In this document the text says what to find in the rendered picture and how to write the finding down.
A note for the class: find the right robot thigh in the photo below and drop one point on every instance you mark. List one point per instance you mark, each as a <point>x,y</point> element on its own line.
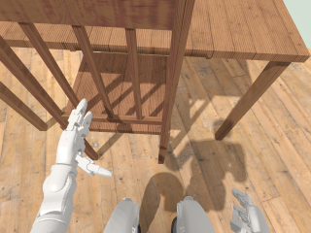
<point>192,216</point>

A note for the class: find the robot left forearm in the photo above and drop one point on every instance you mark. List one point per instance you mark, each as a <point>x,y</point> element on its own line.
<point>55,212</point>

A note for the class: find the table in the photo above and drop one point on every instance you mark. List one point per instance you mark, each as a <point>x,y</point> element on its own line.
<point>231,29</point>

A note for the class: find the robot left hand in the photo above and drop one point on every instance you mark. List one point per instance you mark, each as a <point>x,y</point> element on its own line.
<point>72,139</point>

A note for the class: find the robot right hand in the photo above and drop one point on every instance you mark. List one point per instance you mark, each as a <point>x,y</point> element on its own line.
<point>252,220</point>

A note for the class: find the left robot shin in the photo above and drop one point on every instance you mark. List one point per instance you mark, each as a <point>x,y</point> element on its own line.
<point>134,230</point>

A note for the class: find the chair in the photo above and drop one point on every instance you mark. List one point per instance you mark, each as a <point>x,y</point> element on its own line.
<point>125,92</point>

